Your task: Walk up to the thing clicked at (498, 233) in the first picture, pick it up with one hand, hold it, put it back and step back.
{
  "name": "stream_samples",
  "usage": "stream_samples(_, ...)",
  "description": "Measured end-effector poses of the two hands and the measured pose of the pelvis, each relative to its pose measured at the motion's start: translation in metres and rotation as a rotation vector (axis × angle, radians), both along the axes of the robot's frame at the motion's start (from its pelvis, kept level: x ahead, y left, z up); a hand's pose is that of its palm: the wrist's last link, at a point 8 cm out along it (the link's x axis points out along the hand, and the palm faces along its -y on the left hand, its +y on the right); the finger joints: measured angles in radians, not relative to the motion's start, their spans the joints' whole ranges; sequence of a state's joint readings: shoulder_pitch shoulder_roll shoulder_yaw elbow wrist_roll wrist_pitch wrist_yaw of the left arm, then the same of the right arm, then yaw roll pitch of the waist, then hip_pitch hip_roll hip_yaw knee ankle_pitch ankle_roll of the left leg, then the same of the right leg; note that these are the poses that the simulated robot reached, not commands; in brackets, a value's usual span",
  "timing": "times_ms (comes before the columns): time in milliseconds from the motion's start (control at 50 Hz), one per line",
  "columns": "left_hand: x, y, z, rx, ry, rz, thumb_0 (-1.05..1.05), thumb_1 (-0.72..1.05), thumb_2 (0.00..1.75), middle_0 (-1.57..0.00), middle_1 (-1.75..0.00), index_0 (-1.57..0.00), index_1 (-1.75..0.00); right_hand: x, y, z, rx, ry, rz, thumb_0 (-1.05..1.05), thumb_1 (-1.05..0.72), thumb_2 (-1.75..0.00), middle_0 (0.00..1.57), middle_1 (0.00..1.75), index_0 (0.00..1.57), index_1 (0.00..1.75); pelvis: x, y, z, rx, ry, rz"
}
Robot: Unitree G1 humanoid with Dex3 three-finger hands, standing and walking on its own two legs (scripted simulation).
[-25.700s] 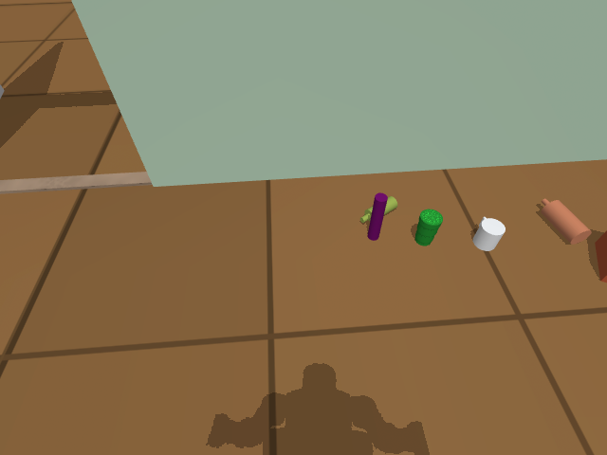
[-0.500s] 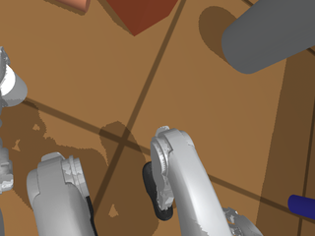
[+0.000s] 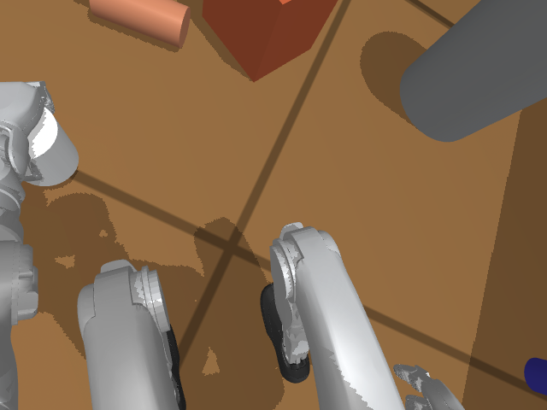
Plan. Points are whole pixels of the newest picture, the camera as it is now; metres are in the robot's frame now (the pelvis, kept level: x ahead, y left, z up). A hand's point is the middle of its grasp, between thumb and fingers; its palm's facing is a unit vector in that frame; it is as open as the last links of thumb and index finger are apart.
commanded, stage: lift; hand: left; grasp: from above
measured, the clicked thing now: (23, 140) +0.53 +0.30 -0.18
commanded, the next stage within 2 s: hold in 1.70 s
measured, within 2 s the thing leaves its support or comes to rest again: neither
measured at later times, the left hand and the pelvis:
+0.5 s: hand out of the picture +0.46 +0.30 -0.05, palm faces -0.47 -0.09 -0.88, open 11.7 cm; pelvis +0.00 +0.01 +0.07, yaw +3 degrees
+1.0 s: hand out of the picture +0.38 +0.29 +0.16, palm faces -0.43 -0.12 -0.89, open 11.6 cm; pelvis +0.02 +0.01 +0.24, yaw +6 degrees
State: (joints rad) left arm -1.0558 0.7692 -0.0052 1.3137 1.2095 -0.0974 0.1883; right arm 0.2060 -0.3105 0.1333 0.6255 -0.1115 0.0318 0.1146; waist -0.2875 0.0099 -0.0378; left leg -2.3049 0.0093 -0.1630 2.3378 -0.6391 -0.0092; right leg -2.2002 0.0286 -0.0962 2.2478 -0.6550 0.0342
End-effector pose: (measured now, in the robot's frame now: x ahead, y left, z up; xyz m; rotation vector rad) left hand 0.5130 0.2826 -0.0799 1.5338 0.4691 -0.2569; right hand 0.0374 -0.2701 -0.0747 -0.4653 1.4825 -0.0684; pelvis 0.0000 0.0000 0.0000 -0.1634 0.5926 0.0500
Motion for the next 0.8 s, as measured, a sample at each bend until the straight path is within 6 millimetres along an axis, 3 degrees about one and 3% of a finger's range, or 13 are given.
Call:
stream_samples(180,-0.004,0.004,0.017,-0.015,-0.014,0.038,0.0,-0.32,0.82,-0.52,-0.83,-0.5,-0.85,-0.012,0.006,0.008,-0.005,0.019,-0.058,0.01,-0.92,-0.91,0.2,0.3,0.2,0.3,-0.001,0.003,0.012,0.007,0.022,0.008)
stream_samples(380,-0.027,0.015,0.057,-0.022,0.05,0.052,0.0,-0.32,0.81,-0.53,-0.81,-0.52,-0.83,0.011,0.012,0.027,0.024,-0.024,-0.08,0.01,-0.92,-0.91,0.2,0.3,0.2,0.3,0.003,0.005,0.045,0.022,0.047,0.023)
stream_samples(600,-0.06,0.022,0.126,-0.049,0.013,0.045,0.0,-0.3,0.77,-0.55,-0.78,-0.54,-0.8,0.058,0.01,0.066,0.033,-0.135,-0.043,0.01,-0.92,-0.91,0.2,0.3,0.2,0.3,0.005,0.006,0.093,0.04,0.027,0.042)
stream_samples(800,-0.097,0.016,0.206,-0.062,0.003,0.061,0.0,-0.29,0.76,-0.56,-0.77,-0.54,-0.78,0.09,0.021,0.127,0.064,-0.252,-0.054,0.01,-0.91,-0.91,0.2,0.3,0.2,0.3,0.009,0.006,0.161,0.062,-0.047,0.053)
